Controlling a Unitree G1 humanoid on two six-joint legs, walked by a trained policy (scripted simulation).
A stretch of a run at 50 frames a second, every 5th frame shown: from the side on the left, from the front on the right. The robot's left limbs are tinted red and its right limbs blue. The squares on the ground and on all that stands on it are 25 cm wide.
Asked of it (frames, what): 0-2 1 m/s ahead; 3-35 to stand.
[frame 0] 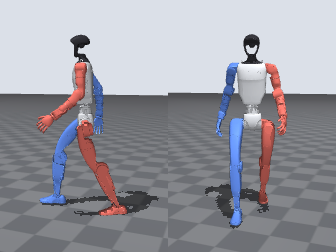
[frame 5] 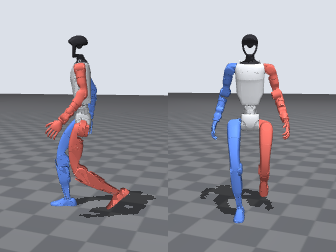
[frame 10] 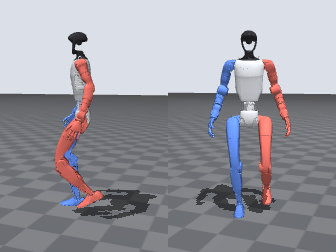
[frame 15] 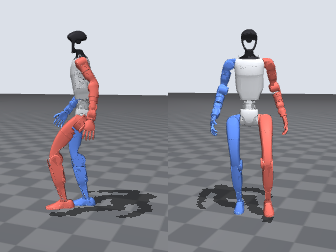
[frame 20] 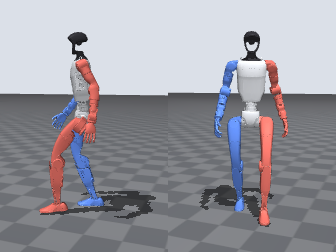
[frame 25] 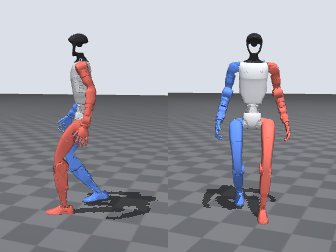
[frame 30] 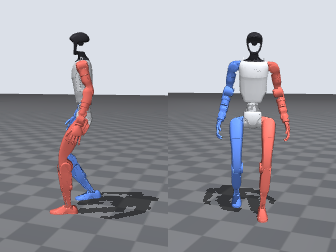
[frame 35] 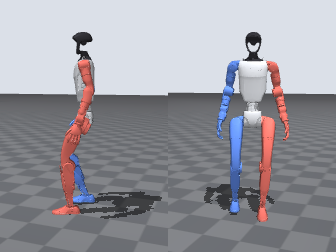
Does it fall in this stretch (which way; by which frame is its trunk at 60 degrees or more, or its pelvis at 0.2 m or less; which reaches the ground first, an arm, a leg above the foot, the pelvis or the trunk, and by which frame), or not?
no
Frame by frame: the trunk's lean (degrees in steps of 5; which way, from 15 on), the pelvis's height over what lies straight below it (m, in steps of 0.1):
0: 5, 0.7
5: 5, 0.7
10: 5, 0.8
15: 5, 0.8
20: 5, 0.8
25: 5, 0.8
30: 5, 0.8
35: 5, 0.8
